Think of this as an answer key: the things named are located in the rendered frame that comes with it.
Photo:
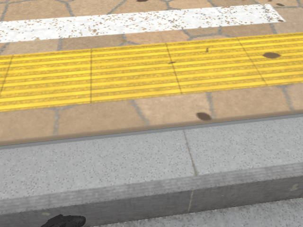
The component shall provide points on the robot left hand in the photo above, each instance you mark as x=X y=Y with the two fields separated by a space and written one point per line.
x=65 y=221

